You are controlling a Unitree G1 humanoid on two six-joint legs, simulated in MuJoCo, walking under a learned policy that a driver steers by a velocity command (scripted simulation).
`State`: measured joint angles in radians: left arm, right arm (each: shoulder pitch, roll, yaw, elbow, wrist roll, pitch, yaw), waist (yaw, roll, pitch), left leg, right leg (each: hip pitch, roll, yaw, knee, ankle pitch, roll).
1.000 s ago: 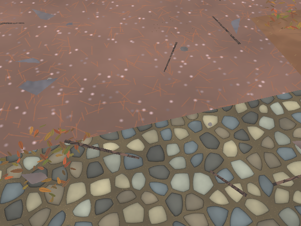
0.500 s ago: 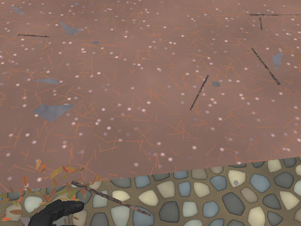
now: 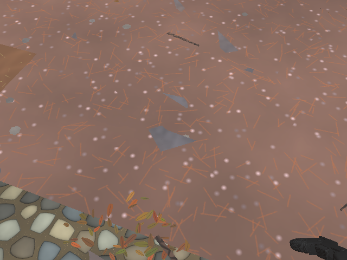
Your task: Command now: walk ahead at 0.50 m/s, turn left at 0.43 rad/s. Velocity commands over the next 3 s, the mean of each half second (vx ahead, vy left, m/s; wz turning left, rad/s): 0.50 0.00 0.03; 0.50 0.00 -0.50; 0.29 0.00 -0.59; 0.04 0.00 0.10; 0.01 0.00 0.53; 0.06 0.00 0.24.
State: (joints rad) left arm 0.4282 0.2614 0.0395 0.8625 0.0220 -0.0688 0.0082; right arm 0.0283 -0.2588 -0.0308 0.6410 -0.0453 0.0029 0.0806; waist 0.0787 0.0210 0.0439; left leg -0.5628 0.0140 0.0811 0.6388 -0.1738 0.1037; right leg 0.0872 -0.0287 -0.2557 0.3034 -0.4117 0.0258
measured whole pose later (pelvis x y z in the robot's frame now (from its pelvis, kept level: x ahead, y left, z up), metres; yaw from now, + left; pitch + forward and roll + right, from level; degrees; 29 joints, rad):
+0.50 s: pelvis +0.27 +0.02 +0.01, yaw -2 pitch +1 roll +1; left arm 0.15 0.25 0.03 0.79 0.03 -0.01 -0.05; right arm 0.40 -0.24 -0.03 0.90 -0.02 -0.08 -0.01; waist -0.04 -0.03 0.03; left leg 0.13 -0.10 0.12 0.14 -0.30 0.08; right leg -0.63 -0.05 -0.04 0.68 -0.01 -0.05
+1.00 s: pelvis +0.56 -0.02 +0.01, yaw -19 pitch +2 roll -1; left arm 0.41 0.28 0.07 0.85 0.01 -0.04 -0.01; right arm 0.08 -0.26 0.00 0.72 -0.03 -0.03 0.02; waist 0.08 0.04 0.03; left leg -0.63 0.08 -0.05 0.67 -0.06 -0.05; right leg -0.05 0.15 0.15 0.32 -0.29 -0.11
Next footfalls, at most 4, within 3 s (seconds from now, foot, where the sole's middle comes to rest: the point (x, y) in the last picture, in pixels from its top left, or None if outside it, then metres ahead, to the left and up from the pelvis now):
0.04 left None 0.17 0.08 -0.76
0.60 right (213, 249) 0.49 -0.07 -0.76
1.10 left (190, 170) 0.82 0.03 -0.76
1.56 right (248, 178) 0.80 -0.22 -0.76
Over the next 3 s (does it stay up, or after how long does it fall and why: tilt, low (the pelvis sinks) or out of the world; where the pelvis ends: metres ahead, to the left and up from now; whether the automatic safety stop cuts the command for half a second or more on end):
stays up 0.78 -0.07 0.02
